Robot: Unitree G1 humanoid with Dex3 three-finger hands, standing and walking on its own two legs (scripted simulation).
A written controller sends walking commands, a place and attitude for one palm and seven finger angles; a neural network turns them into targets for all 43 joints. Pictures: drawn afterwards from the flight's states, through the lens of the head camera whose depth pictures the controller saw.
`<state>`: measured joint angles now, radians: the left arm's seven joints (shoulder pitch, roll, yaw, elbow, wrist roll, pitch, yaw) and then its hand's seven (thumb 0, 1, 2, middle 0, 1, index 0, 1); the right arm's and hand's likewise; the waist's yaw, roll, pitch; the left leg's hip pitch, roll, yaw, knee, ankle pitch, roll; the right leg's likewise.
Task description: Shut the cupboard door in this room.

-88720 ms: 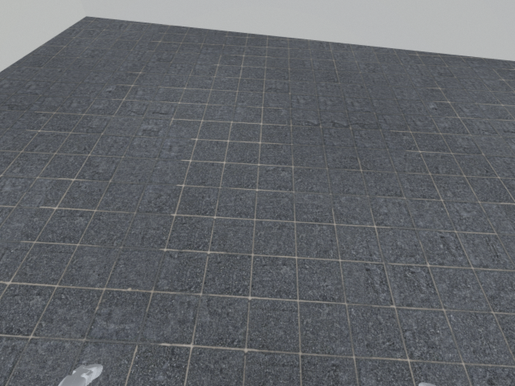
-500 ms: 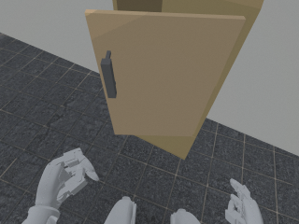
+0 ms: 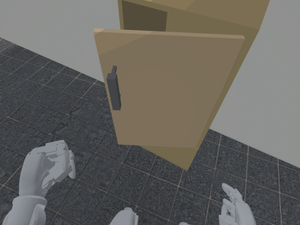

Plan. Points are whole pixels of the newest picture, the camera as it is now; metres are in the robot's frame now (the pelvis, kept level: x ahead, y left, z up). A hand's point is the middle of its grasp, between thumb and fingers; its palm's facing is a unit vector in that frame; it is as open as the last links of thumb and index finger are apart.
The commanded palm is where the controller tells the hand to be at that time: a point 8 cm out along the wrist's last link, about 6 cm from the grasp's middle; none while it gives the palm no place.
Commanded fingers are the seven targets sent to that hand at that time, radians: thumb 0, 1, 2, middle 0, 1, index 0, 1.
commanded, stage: raise the hand and make a fist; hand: left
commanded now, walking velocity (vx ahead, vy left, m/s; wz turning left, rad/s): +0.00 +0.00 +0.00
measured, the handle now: (115, 88) +0.50 +0.15 +0.07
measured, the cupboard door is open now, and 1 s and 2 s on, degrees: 27 27 27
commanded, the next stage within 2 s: bring the fist close to the handle in 0.34 s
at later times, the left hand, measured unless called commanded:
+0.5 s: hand (90, 174) +0.22 +0.16 +0.06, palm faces -0.02 -1.00 -0.03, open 3.1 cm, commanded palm +0.22 +0.22 +0.07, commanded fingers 0.00 0.90 0.90 -1.30 -1.50 -1.30 -1.50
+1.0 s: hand (106, 134) +0.32 +0.14 +0.08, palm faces +0.03 -1.00 -0.04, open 3.1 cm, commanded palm +0.30 +0.19 +0.07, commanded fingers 0.00 0.90 0.90 -1.30 -1.50 -1.30 -1.50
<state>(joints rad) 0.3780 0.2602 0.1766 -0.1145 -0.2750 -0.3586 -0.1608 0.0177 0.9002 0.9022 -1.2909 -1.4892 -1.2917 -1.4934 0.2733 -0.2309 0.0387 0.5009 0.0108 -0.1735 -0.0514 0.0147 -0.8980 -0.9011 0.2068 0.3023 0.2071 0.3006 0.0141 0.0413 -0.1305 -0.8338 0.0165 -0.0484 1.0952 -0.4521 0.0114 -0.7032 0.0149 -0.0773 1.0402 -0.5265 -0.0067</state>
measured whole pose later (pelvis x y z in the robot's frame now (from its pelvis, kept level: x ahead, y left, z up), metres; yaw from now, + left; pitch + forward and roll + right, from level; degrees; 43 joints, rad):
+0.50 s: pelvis +0.00 -0.02 +0.00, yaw -1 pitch +11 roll -2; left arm 0.39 0.23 0.11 -0.03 -0.28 -0.31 -0.23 0.02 0.90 0.90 -1.29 -1.50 -1.30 -1.50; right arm 0.26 -0.24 0.02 0.50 0.02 -0.15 -0.06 0.02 -0.90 -0.90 0.21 0.30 0.21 0.30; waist 0.02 0.05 -0.14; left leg -0.82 0.02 -0.04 1.08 -0.45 -0.01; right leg -0.71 0.02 -0.06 1.06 -0.54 -0.02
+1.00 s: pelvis +0.01 -0.01 +0.01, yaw -1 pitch +12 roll -1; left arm 0.01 0.20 0.10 0.20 -0.19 -0.33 -0.07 0.02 0.90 0.90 -1.29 -1.50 -1.30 -1.50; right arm 0.29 -0.24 0.02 0.56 0.02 -0.12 -0.03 0.01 -0.90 -0.90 0.20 0.30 0.20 0.30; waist -0.01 0.04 -0.14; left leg -0.81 0.02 -0.01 1.04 -0.44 0.00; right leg -0.72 0.02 -0.04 1.03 -0.53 -0.02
